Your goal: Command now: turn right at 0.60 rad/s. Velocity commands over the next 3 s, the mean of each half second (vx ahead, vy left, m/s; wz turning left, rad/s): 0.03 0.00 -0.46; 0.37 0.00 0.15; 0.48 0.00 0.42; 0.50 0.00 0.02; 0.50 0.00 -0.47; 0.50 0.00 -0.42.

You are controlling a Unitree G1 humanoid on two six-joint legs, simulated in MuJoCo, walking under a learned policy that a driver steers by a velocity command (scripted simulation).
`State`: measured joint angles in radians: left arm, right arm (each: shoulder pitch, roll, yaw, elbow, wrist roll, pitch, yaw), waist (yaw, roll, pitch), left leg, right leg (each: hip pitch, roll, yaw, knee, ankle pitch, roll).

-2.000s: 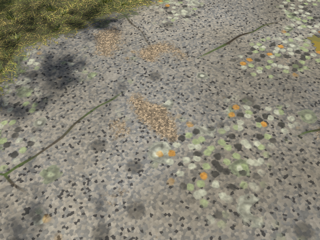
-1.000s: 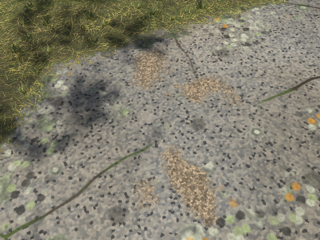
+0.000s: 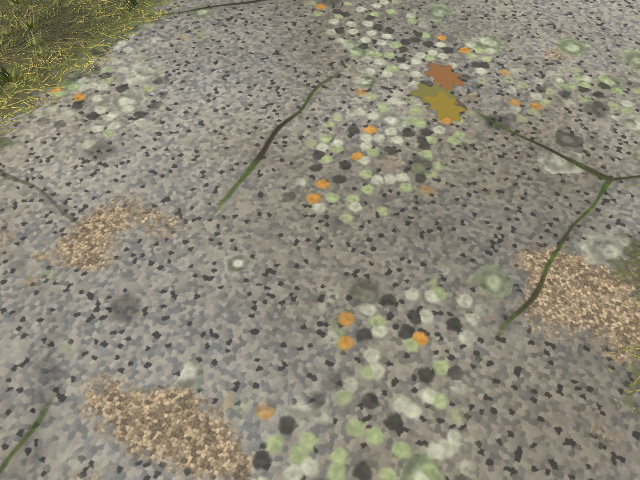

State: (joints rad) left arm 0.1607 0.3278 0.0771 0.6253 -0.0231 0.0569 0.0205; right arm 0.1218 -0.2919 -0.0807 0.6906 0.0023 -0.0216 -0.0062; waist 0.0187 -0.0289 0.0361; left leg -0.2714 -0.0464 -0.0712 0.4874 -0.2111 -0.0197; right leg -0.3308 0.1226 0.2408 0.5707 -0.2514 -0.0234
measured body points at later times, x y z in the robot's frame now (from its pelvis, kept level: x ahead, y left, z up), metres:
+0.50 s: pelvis -0.01 -0.04 +0.01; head +0.01 -0.07 +0.46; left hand +0.19 +0.19 -0.07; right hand +0.06 -0.35 -0.11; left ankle +0.00 +0.11 -0.68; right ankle -0.03 -0.14 -0.73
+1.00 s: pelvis +0.18 -0.01 -0.01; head +0.21 +0.00 +0.44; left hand +0.25 +0.28 -0.13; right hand +0.33 -0.30 -0.09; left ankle +0.25 +0.07 -0.73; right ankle +0.00 -0.15 -0.67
